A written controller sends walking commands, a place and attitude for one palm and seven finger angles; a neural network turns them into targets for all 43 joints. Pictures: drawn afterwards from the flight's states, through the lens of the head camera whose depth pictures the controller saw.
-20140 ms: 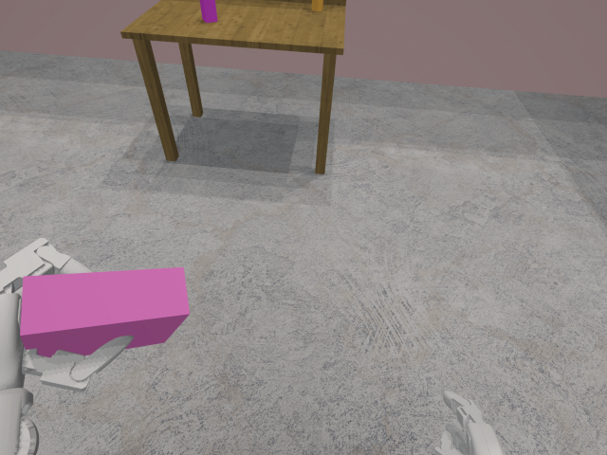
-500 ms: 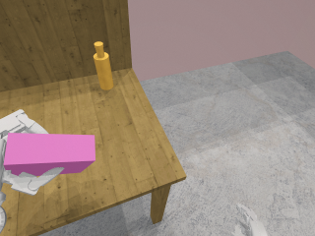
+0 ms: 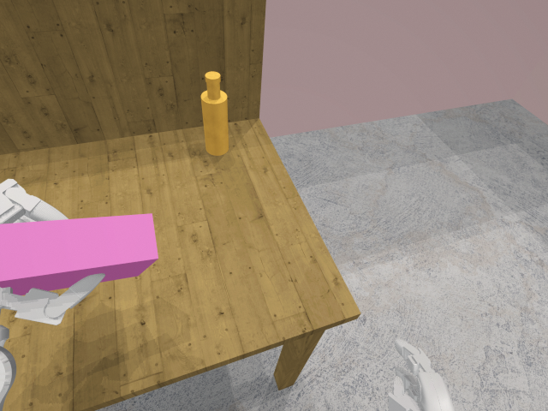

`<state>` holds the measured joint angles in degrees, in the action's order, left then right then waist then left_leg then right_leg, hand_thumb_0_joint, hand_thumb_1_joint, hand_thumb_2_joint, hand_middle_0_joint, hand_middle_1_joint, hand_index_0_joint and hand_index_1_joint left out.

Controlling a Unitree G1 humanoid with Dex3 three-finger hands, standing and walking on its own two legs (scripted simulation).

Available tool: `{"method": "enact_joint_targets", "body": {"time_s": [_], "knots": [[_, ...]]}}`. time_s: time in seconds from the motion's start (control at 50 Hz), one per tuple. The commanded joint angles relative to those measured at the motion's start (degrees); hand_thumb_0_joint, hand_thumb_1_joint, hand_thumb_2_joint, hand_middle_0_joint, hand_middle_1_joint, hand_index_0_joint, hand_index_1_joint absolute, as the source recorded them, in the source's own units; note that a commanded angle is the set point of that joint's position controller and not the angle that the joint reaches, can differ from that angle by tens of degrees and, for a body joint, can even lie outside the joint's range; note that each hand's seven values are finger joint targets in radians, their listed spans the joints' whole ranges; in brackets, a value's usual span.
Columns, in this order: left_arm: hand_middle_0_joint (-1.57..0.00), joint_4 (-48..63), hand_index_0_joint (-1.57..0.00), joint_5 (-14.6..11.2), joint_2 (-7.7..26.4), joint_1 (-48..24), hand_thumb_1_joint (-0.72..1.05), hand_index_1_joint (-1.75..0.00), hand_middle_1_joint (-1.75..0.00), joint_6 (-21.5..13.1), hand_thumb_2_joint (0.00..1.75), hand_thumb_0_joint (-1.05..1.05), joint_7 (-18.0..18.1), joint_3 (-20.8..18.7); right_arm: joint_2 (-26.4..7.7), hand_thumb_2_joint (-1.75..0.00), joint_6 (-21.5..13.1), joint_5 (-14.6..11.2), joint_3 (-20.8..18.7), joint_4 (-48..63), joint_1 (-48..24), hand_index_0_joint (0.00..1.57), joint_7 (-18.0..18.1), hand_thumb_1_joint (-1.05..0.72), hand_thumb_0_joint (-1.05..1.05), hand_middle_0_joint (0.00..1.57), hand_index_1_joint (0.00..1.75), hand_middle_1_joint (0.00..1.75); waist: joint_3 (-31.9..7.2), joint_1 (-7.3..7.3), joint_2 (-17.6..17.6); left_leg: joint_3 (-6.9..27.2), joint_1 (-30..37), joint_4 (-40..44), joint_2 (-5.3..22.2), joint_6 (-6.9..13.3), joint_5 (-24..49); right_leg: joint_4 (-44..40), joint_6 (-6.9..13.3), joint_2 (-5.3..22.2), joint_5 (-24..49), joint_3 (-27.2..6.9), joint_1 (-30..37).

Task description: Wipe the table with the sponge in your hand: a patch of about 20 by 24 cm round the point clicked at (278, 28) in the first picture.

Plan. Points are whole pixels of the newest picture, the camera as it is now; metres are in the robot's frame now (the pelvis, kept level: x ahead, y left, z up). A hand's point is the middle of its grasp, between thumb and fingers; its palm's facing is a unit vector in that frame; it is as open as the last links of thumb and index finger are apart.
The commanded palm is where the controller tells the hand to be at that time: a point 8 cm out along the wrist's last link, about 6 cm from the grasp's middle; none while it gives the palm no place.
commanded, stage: come to a stop and stand still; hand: left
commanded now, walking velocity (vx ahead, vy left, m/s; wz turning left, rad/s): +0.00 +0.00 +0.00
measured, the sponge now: (104, 253) +0.24 +0.23 +0.14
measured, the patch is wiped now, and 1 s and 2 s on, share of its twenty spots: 0.00 0.00 0.00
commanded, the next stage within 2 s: look again from close up in 0.44 s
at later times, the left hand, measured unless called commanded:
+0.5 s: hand (35, 264) +0.21 +0.28 +0.16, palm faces +0.36 -0.85 -0.37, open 9.1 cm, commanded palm +0.15 +0.31 +0.17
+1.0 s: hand (66, 276) +0.21 +0.25 +0.15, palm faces +0.36 -0.85 -0.38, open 9.1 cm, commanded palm +0.15 +0.28 +0.17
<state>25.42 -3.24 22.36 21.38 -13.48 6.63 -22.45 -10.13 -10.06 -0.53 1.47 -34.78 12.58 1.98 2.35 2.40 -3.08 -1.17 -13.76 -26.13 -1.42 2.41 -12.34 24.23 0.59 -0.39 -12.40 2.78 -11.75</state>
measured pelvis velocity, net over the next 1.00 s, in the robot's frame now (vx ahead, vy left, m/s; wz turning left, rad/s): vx -0.01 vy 0.00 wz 0.00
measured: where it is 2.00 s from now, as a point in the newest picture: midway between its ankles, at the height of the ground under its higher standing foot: outside the picture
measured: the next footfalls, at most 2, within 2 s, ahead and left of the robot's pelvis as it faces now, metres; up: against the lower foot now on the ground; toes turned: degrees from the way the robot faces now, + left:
none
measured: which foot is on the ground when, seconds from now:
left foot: down 0.00-1.00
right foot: down 0.00-1.00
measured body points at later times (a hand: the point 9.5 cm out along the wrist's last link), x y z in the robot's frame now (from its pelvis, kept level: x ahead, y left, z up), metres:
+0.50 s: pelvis -0.01 +0.03 +0.00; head +0.02 +0.06 +0.45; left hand +0.19 +0.32 +0.18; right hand +0.17 -0.19 -0.07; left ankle +0.02 +0.09 -0.74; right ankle +0.01 -0.11 -0.74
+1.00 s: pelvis -0.01 +0.00 +0.00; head +0.00 +0.02 +0.45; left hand +0.18 +0.29 +0.17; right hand +0.16 -0.23 -0.07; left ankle +0.02 +0.09 -0.74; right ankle +0.01 -0.11 -0.74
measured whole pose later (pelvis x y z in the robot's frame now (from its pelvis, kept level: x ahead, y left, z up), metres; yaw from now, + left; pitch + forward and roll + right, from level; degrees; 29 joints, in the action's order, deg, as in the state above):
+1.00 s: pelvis -0.01 +0.00 +0.00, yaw +0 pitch +0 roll -1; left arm 24.4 -2.0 20.5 25.5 -11.9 5.7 -19.3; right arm -12.1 -8.0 -0.6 0.7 -34.2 12.5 2.5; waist 1.6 0.6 -0.5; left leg -0.9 -13.6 -24.7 -0.8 2.4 -10.7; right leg 20.1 0.6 -1.1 -9.4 3.0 -10.3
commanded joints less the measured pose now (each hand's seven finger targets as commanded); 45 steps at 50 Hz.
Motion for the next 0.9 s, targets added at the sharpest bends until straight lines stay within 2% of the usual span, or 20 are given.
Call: {"method": "enact_joint_targets", "body": {"time_s": [0.0, 0.04, 0.06, 0.08, 0.14, 0.16, 0.22, 0.24, 0.26, 0.36, 0.38, 0.42, 0.44, 0.46, 0.52, 0.54, 0.56, 0.64, 0.82, 0.88], "knots": [[-1.20, 12.4, -1.20, 0.7, 6.2, -3.8, 0.10, -1.60, -1.60, -2.6, 1.30, 0.00, 0.2, -0.5, -8.7, -0.90, -3.4, 0.3, -3.8, 8.8, -4.1, 0.20, 0.1, -0.90, 0.00, 0.20, 0.30, 0.30, -10.0, -1.13, 5.8, 7.7, 2.5, 5.8, 7.8, -1.0, 13.1, -1.4, 0.2, 3.8, 10.1, -4.4, 5.5], [-1.20, 12.6, -1.20, 0.7, 7.5, -3.1, 0.10, -1.60, -1.60, -2.1, 1.30, 0.00, 0.4, -2.0, -8.4, -0.90, -3.1, 0.1, -3.5, 9.1, -5.5, 0.20, 0.0, -0.90, 0.00, 0.20, 0.30, 0.30, -10.3, -1.21, 4.6, 6.9, 3.2, 5.4, 7.4, -1.7, 14.5, -1.5, 0.1, 3.5, 10.7, -4.2, 5.5], [-1.20, 12.5, -1.20, 0.6, 6.4, -3.4, 0.10, -1.60, -1.60, -2.2, 1.30, 0.00, 0.2, -1.1, -8.3, -0.90, -2.5, 0.3, -3.2, 9.2, -5.0, 0.20, 0.0, -0.90, 0.00, 0.20, 0.30, 0.30, -9.6, -1.42, 5.2, 7.5, 2.2, 5.9, 7.2, -2.0, 14.2, -1.8, 0.1, 3.4, 10.2, -3.5, 5.7], [-1.20, 13.0, -1.20, 0.6, 7.8, -3.5, 0.10, -1.60, -1.60, -2.2, 1.30, 0.00, 0.3, -2.5, -8.3, -0.90, -2.2, 0.3, -3.3, 9.7, -5.2, 0.20, 0.1, -0.90, 0.00, 0.20, 0.30, 0.30, -8.9, -1.29, 5.7, 7.6, 1.5, 6.2, 7.2, -2.3, 13.6, -1.9, 0.2, 3.5, 9.9, -3.7, 5.8], [-1.20, 16.0, -1.20, 0.4, 10.7, -4.2, 0.10, -1.60, -1.60, -2.5, 1.30, 0.00, 0.5, -5.6, -7.7, -0.90, -1.8, 0.2, -3.1, 10.2, -6.1, 0.20, 0.4, -0.90, 0.00, 0.20, 0.30, 0.30, -9.5, -1.34, 8.5, 7.3, 1.7, 6.5, 7.1, -2.8, 13.5, -1.5, 0.2, 3.2, 9.8, -3.4, 6.6], [-1.20, 15.7, -1.20, 0.2, 9.3, -3.9, 0.10, -1.60, -1.60, -2.8, 1.30, 0.00, 0.2, -4.4, -7.5, -0.90, -1.5, 0.4, -2.8, 10.3, -5.6, 0.20, 0.4, -0.90, 0.00, 0.20, 0.30, 0.30, -9.3, -1.38, 9.2, 7.6, 0.9, 6.7, 7.1, -2.9, 13.7, -1.7, 0.3, 3.1, 9.5, -2.7, 6.9], [-1.20, 18.2, -1.20, 0.3, 9.3, -3.8, 0.10, -1.60, -1.60, -3.2, 1.30, 0.00, 0.0, -4.0, -7.9, -0.90, -1.6, 0.4, -3.2, 10.7, -5.1, 0.20, 0.3, -0.90, 0.00, 0.20, 0.30, 0.30, -10.3, -1.35, 11.6, 7.7, 2.8, 6.3, 7.6, -3.8, 17.2, -1.1, 0.5, 3.0, 9.6, -2.7, 6.8], [-1.20, 18.7, -1.20, 0.2, 9.5, -3.3, 0.10, -1.60, -1.60, -3.2, 1.30, 0.00, 0.1, -4.5, -7.7, -0.90, -1.8, 0.4, -3.0, 10.8, -5.7, 0.20, 0.2, -0.90, 0.00, 0.20, 0.30, 0.30, -10.5, -1.40, 13.8, 7.5, 3.6, 6.9, 7.5, -4.3, 17.8, -0.5, 0.3, 2.5, 8.1, -2.1, 6.2], [-1.20, 17.8, -1.20, 0.2, 8.0, -2.5, 0.10, -1.60, -1.60, -3.3, 1.30, 0.00, -0.2, -3.0, -7.6, -0.90, -1.8, 0.5, -3.0, 10.7, -5.0, 0.20, 0.1, -0.90, 0.00, 0.20, 0.30, 0.30, -9.8, -1.39, 13.1, 8.0, 3.6, 7.3, 8.1, -4.5, 18.1, -0.6, 0.3, 2.4, 6.4, -1.6, 5.5], [-1.20, 13.8, -1.20, 0.3, 6.5, -0.4, 0.10, -1.60, -1.60, -2.7, 1.30, 0.00, -0.3, -2.1, -8.2, -0.90, -1.3, 0.3, -3.3, 10.4, -4.3, 0.20, -0.1, -0.90, 0.00, 0.20, 0.30, 0.30, -8.5, -1.54, 10.3, 8.0, 1.9, 8.5, 8.5, -5.1, 14.3, -1.3, 0.1, 2.3, 4.8, -1.5, 5.6], [-1.20, 13.5, -1.20, 0.5, 7.3, -0.3, 0.10, -1.60, -1.60, -2.6, 1.30, 0.00, -0.2, -2.8, -8.3, -0.90, -1.1, 0.2, -3.6, 10.5, -4.0, 0.20, 0.0, -0.90, 0.00, 0.20, 0.30, 0.30, -8.4, -1.50, 8.5, 8.3, 1.5, 8.6, 8.5, -5.2, 13.0, -1.8, 0.1, 2.5, 5.1, -1.7, 6.0], [-1.20, 13.0, -1.20, 0.6, 7.2, -0.9, 0.10, -1.60, -1.60, -2.5, 1.30, 0.00, -0.2, -2.9, -8.7, -0.90, -0.9, 0.1, -3.7, 10.5, -4.2, 0.20, 0.2, -0.90, 0.00, 0.20, 0.30, 0.30, -8.3, -1.50, 7.6, 8.0, 0.7, 8.7, 8.0, -4.9, 9.8, -2.4, 0.2, 2.9, 5.9, -2.3, 6.7], [-1.20, 13.0, -1.20, 0.6, 8.0, -0.8, 0.10, -1.60, -1.60, -2.5, 1.30, 0.00, 0.0, -3.8, -8.3, -0.90, -1.0, -0.1, -3.5, 10.5, -5.2, 0.20, 0.3, -0.90, 0.00, 0.20, 0.30, 0.30, -7.9, -1.54, 7.8, 7.6, 0.4, 9.7, 7.9, -4.9, 7.2, -2.3, -0.1, 2.5, 5.0, -2.1, 6.3], [-1.20, 12.6, -1.20, 0.6, 6.8, -1.1, 0.10, -1.60, -1.60, -2.6, 1.30, 0.00, -0.1, -2.7, -8.3, -0.90, -0.8, 0.1, -3.4, 10.4, -4.8, 0.20, 0.4, -0.90, 0.00, 0.20, 0.30, 0.30, -7.5, -1.57, 7.8, 8.0, -0.5, 10.1, 7.8, -4.6, 4.5, -2.7, 0.0, 2.7, 4.2, -2.1, 6.6], [-1.20, 13.8, -1.20, 0.8, 8.2, -2.1, 0.10, -1.60, -1.60, -2.8, 1.30, 0.00, 0.1, -3.7, -8.5, -0.90, -0.9, 0.0, -3.6, 10.7, -4.8, 0.20, 0.7, -0.90, 0.00, 0.20, 0.30, 0.30, -7.8, -1.51, 6.6, 8.0, -2.1, 9.6, 7.2, -3.4, 1.4, -3.4, 0.1, 3.3, 5.3, -3.0, 8.3], [-1.20, 14.7, -1.20, 0.9, 9.0, -2.2, 0.10, -1.60, -1.60, -2.9, 1.30, 0.00, 0.2, -4.4, -8.3, -0.90, -1.2, -0.2, -3.5, 10.7, -5.7, 0.20, 0.8, -0.90, 0.00, 0.20, 0.30, 0.30, -8.1, -1.56, 7.7, 7.5, -1.8, 9.7, 6.9, -3.1, 0.3, -3.3, 0.0, 3.0, 5.1, -3.0, 8.3], [-1.20, 14.4, -1.20, 0.8, 7.3, -2.5, 0.10, -1.60, -1.60, -3.1, 1.30, 0.00, 0.0, -2.8, -8.1, -0.90, -1.3, 0.0, -3.2, 10.7, -5.4, 0.20, 0.8, -0.90, 0.00, 0.20, 0.30, 0.30, -7.3, -1.63, 7.9, 7.7, -2.3, 9.8, 6.8, -2.9, -0.5, -3.5, 0.1, 3.2, 4.6, -2.9, 7.9], [-1.20, 14.9, -1.20, 1.1, 8.6, -1.7, 0.10, -1.60, -1.60, -3.4, 1.30, 0.00, 0.3, -4.0, -8.4, -0.90, -1.9, -0.1, -3.4, 10.2, -5.6, 0.20, 0.8, -0.90, 0.00, 0.20, 0.30, 0.30, -7.5, -1.65, 8.6, 7.8, -2.1, 9.6, 6.5, -2.3, -1.8, -4.0, 0.2, 3.1, 4.0, -3.7, 7.4], [-1.20, 10.9, -1.20, 0.7, 7.0, -0.3, 0.10, -1.60, -1.60, -2.6, 1.30, 0.00, 0.1, -2.8, -8.7, -0.90, -1.5, -0.1, -3.7, 9.7, -4.7, 0.20, 1.0, -0.90, 0.00, 0.20, 0.30, 0.30, -5.7, -1.82, 5.1, 7.3, -1.0, 7.6, 5.9, -1.5, -1.5, -7.3, 0.8, 4.2, 2.5, -5.7, 3.5], [-1.20, 11.1, -1.20, 0.8, 7.3, -1.3, 0.10, -1.60, -1.60, -2.4, 1.30, 0.00, 0.2, -2.8, -8.8, -0.90, -1.3, -0.1, -3.6, 9.7, -5.2, 0.20, 1.2, -0.90, 0.00, 0.20, 0.30, 0.30, -5.4, -1.87, 5.6, 7.2, -0.7, 7.8, 5.8, -1.2, -2.6, -8.1, 0.7, 4.1, 0.9, -6.1, 2.7]]}}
